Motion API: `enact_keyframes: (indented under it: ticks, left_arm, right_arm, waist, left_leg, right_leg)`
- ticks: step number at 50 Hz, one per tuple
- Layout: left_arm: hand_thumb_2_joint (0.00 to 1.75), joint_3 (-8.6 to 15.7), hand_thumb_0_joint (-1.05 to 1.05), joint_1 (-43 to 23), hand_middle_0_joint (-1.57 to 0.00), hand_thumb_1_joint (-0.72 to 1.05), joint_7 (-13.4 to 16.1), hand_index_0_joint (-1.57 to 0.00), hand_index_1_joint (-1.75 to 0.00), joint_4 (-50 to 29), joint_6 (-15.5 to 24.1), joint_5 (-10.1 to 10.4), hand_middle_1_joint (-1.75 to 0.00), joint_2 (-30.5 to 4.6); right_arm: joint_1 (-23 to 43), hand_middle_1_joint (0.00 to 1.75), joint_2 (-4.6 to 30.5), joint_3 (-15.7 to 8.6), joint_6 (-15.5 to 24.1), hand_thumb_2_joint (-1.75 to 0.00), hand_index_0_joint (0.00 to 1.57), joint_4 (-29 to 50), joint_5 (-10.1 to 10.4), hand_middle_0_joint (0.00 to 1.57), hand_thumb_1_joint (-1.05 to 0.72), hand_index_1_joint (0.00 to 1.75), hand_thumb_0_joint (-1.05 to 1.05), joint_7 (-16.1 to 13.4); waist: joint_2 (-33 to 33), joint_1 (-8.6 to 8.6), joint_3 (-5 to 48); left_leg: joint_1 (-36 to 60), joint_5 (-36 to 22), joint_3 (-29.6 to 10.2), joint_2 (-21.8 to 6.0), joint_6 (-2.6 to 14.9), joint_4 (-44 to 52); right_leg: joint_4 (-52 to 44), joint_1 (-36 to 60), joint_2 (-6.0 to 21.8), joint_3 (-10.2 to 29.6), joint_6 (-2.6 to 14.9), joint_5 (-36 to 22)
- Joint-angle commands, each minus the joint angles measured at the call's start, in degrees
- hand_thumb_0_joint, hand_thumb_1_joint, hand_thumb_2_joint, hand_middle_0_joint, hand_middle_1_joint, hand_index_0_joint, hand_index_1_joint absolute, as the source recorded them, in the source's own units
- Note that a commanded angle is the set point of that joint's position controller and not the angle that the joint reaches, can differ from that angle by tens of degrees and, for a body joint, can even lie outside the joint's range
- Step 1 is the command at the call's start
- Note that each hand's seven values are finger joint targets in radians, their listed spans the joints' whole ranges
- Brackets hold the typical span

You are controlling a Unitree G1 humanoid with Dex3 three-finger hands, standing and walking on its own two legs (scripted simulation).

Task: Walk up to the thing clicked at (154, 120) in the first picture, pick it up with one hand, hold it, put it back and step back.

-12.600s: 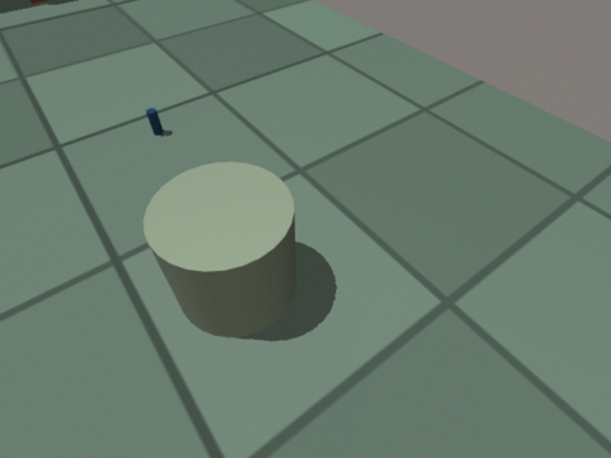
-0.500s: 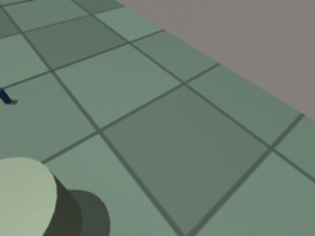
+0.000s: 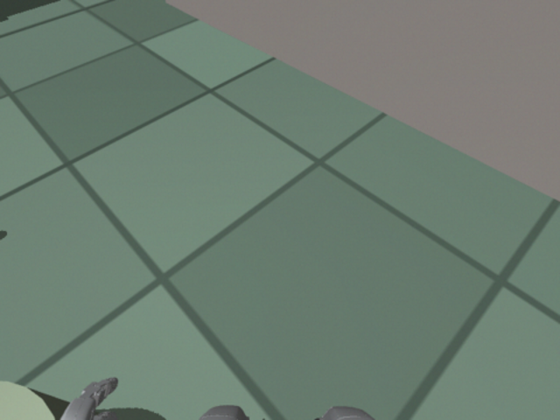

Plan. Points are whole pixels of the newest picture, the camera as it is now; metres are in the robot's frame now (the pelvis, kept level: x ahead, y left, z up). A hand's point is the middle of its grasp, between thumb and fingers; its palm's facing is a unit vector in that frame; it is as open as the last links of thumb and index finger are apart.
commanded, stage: walk up
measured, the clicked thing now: out of the picture +0.92 +1.35 -0.70
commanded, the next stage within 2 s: none
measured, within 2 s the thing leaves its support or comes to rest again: neither
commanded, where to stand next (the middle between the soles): +0.44 +0.00 m, yaw +0 degrees
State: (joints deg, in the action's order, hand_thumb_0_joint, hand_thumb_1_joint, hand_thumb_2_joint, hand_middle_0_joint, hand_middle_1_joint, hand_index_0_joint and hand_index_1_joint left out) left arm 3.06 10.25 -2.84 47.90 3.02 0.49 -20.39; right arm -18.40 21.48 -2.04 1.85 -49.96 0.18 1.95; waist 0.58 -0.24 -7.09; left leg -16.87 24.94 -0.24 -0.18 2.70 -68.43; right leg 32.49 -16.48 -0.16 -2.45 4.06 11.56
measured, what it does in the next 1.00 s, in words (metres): walks ahead: left foot, then right foot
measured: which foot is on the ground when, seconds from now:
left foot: up 0.00-0.30, down 0.32-0.82, up 0.84-1.00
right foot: down 0.00-0.36, up 0.38-0.76, down 0.78-1.00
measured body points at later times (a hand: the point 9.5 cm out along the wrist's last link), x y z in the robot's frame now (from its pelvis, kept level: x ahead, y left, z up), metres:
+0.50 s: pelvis +0.20 +0.05 +0.01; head +0.22 +0.09 +0.45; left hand +0.24 +0.37 -0.13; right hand +0.27 -0.27 -0.07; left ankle +0.24 +0.15 -0.73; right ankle +0.18 -0.10 -0.66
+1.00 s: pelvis +0.35 -0.01 +0.01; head +0.38 -0.04 +0.45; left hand +0.44 +0.30 -0.08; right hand +0.40 -0.32 -0.13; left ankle +0.34 +0.15 -0.66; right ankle +0.39 -0.11 -0.73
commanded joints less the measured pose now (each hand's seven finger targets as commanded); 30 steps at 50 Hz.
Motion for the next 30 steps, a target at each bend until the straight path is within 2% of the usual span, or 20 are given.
enact_keyframes:
  ticks: [1,3,6,8,10,13,14,15,16,17,18,19,20,21,22,23,26,30]
  left_arm:
    - [0.90,4.5,0.00,3.5,-0.20,0.90,1.0,-0.20,-0.30,-2.9,1.8,-0.7,-0.30,-14.8]
    - [0.90,4.5,0.00,4.9,-0.20,0.90,0.6,-0.20,-0.30,-3.9,2.3,-0.8,-0.30,-14.8]
    - [0.90,5.0,0.00,5.8,-0.20,0.90,0.2,-0.20,-0.30,-4.9,2.4,-1.2,-0.30,-16.3]
    - [0.90,5.1,0.00,7.0,-0.20,0.90,-0.1,-0.20,-0.30,-5.2,2.1,-1.6,-0.30,-17.0]
    - [0.90,4.9,0.00,8.1,-0.20,0.90,-0.3,-0.20,-0.30,-5.2,1.9,-1.4,-0.30,-17.0]
    - [0.90,4.5,0.00,7.5,-0.20,0.90,-0.4,-0.20,-0.30,-5.7,1.4,-1.2,-0.30,-17.8]
    - [0.90,4.3,0.00,6.6,-0.20,0.90,-0.3,-0.20,-0.30,-6.1,1.3,-1.3,-0.30,-18.0]
    - [0.90,3.7,0.00,6.8,-0.20,0.90,-0.1,-0.20,-0.30,-6.2,1.1,-1.5,-0.30,-16.3]
    - [0.90,2.7,0.00,8.1,-0.20,0.90,0.0,-0.20,-0.30,-6.4,1.2,-1.5,-0.30,-13.7]
    - [0.90,1.6,0.00,11.6,-0.20,0.90,0.2,-0.20,-0.30,-6.7,1.2,-0.6,-0.30,-9.5]
    - [0.90,2.5,0.00,13.6,-0.20,0.90,0.7,-0.20,-0.30,-5.2,0.5,-0.5,-0.30,-12.5]
    - [0.90,3.3,0.00,12.4,-0.20,0.90,1.5,-0.20,-0.30,-4.0,0.1,-1.0,-0.30,-16.7]
    - [0.90,3.0,0.00,10.0,-0.20,0.90,1.6,-0.20,-0.30,-4.0,0.4,-1.1,-0.30,-17.1]
    - [0.90,3.1,0.00,10.7,-0.20,0.90,1.4,-0.20,-0.30,-3.3,0.3,-0.7,-0.30,-16.5]
    - [0.90,3.0,0.00,12.9,-0.20,0.90,1.1,-0.20,-0.30,-2.2,0.1,-0.5,-0.30,-16.1]
    - [0.90,3.0,0.00,13.9,-0.20,0.90,0.7,-0.20,-0.30,-1.5,-0.1,-0.1,-0.30,-15.3]
    - [0.90,2.9,0.00,14.1,-0.20,0.90,0.0,-0.20,-0.30,-1.7,-0.7,-0.2,-0.30,-13.7]
    - [0.90,2.8,0.00,7.9,-0.20,0.90,-0.8,-0.20,-0.30,-4.0,-0.7,-0.9,-0.30,-12.6]
  right_arm:
    - [-7.0,0.30,11.9,-4.4,0.9,-0.90,0.20,3.2,-0.8,0.20,-0.90,0.30,0.00,0.2]
    - [-6.1,0.30,11.5,-4.7,1.0,-0.90,0.20,3.6,-1.1,0.20,-0.90,0.30,0.00,0.8]
    - [-2.0,0.30,11.7,-5.0,1.3,-0.90,0.20,5.4,-1.7,0.20,-0.90,0.30,0.00,1.2]
    - [1.4,0.30,11.5,-5.0,1.8,-0.90,0.20,6.4,-2.1,0.20,-0.90,0.30,0.00,1.4]
    - [2.8,0.30,11.2,-4.9,2.6,-0.90,0.20,6.6,-2.0,0.20,-0.90,0.30,0.00,1.3]
    - [2.5,0.30,11.7,-5.3,3.4,-0.90,0.20,6.1,-1.8,0.20,-0.90,0.30,0.00,1.0]
    - [0.0,0.30,12.2,-5.5,3.7,-0.90,0.20,5.5,-1.8,0.20,-0.90,0.30,0.00,0.8]
    - [-4.0,0.30,13.0,-5.8,4.1,-0.90,0.20,4.1,-1.9,0.20,-0.90,0.30,0.00,0.4]
    - [-9.8,0.30,15.4,-6.6,4.5,-0.90,0.20,2.7,-2.1,0.20,-0.90,0.30,0.00,-0.3]
    - [-12.9,0.30,20.4,-7.9,5.0,-0.90,0.20,3.2,-2.9,0.20,-0.90,0.30,0.00,-0.9]
    - [-10.9,0.30,21.9,-8.0,5.0,-0.90,0.20,5.2,-1.9,0.20,-0.90,0.30,0.00,-1.0]
    - [-8.9,0.30,21.3,-8.1,4.8,-0.90,0.20,5.5,-0.9,0.20,-0.90,0.30,0.00,-0.9]
    - [-7.7,0.30,19.5,-7.3,4.6,-0.90,0.20,5.8,-0.6,0.20,-0.90,0.30,0.00,-1.0]
    - [-5.7,0.30,17.9,-6.2,4.6,-0.90,0.20,6.4,-0.5,0.20,-0.90,0.30,0.00,-1.2]
    - [-3.8,0.30,16.2,-5.5,4.7,-0.90,0.20,7.0,-0.3,0.20,-0.90,0.30,0.00,-1.4]
    - [-3.3,0.30,15.8,-5.3,4.9,-0.90,0.20,6.8,-0.2,0.20,-0.90,0.30,0.00,-1.4]
    - [-3.1,0.30,15.8,-5.4,5.0,-0.90,0.20,7.9,-0.4,0.20,-0.90,0.30,0.00,-1.3]
    - [-4.5,0.30,16.3,-5.7,4.8,-0.90,0.20,8.2,-0.5,0.20,-0.90,0.30,0.00,-1.2]
  waist:
    - [-5.8,0.46,0.4]
    - [-6.3,-0.08,0.8]
    - [-8.0,-1.12,0.6]
    - [-8.7,-2.44,0.2]
    - [-8.7,-3.01,0.9]
    - [-7.0,-1.96,2.2]
    - [-5.6,0.06,3.1]
    - [-2.1,2.02,4.9]
    - [4.8,4.96,8.3]
    - [18.3,5.63,11.4]
    - [13.4,4.58,10.1]
    - [9.1,3.89,7.4]
    - [5.6,3.59,4.6]
    - [4.6,2.15,3.0]
    - [4.8,0.78,2.6]
    - [6.8,0.25,2.1]
    - [9.8,0.42,3.5]
    - [10.0,2.06,1.5]
  left_leg:
    - [-7.2,-9.1,-2.5,-4.2,-0.48,4.3]
    - [-9.6,-10.6,-1.3,-4.8,-2.17,10.4]
    - [-11.3,-9.7,0.3,-6.4,-4.16,21.0]
    - [-9.8,-10.6,1.0,-6.6,-4.25,27.6]
    - [-7.3,-13.8,2.1,-5.8,-3.73,31.4]
    - [-0.9,-14.8,3.1,-4.5,-2.42,34.5]
    - [3.9,-15.2,3.4,-3.8,-1.80,36.4]
    - [9.3,-12.5,4.2,-2.0,-1.03,38.1]
    - [18.0,-7.1,0.0,-3.9,0.85,41.1]
    - [24.4,1.6,-20.3,-16.7,5.12,48.7]
    - [23.8,5.7,-37.1,-25.0,9.69,55.1]
    - [21.5,3.7,-37.8,-26.8,13.03,53.7]
    - [15.7,-3.7,-31.1,-24.6,12.25,53.6]
    - [11.8,-9.0,-22.8,-21.1,9.51,53.8]
    - [10.1,-15.0,-15.0,-17.7,6.13,53.0]
    - [8.0,-19.0,-10.8,-16.1,5.67,53.0]
    - [9.5,-23.7,-5.6,-14.9,8.15,52.4]
    - [10.2,-26.9,-2.5,-14.0,9.20,52.6]
  right_leg:
    - [-20.5,-1.1,10.6,14.3,7.00,10.0]
    - [-20.9,1.5,10.9,12.3,7.58,7.8]
    - [-21.7,2.2,11.9,11.4,8.53,11.7]
    - [-20.4,1.7,11.8,11.1,8.62,12.3]
    - [-18.6,1.9,11.5,10.5,7.97,9.6]
    - [-15.3,-0.5,12.5,11.0,7.76,10.2]
    - [-12.1,-2.5,12.2,10.6,7.06,10.0]
    - [-4.8,-3.5,9.7,8.2,5.83,5.4]
    - [7.5,-7.7,6.5,5.1,3.85,-0.4]
    - [25.3,-16.4,-0.5,0.3,0.35,6.2]
    - [31.3,-22.4,-3.8,3.8,-0.98,18.7]
    - [35.2,-23.3,-0.3,7.7,-0.46,19.6]
    - [36.4,-22.2,1.0,9.4,-0.61,17.7]
    - [34.2,-19.3,1.9,10.9,-0.88,13.7]
    - [31.0,-16.6,2.6,10.8,-1.22,10.7]
    - [29.8,-14.6,2.9,9.2,-1.68,9.4]
    - [25.5,-14.0,3.6,5.5,-3.33,5.2]
    - [16.4,-15.3,5.0,2.8,-4.25,1.4]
